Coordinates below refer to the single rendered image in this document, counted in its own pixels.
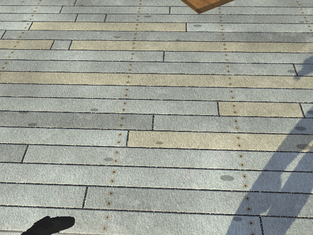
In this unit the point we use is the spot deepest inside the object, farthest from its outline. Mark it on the left robot hand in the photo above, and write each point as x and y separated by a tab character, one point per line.
50	225

